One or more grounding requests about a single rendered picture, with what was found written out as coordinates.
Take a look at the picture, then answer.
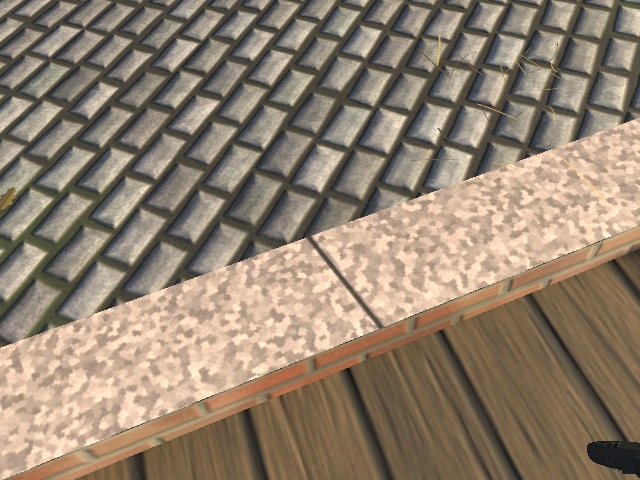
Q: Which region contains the robot right hand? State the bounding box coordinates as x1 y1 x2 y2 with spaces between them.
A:
587 441 640 478

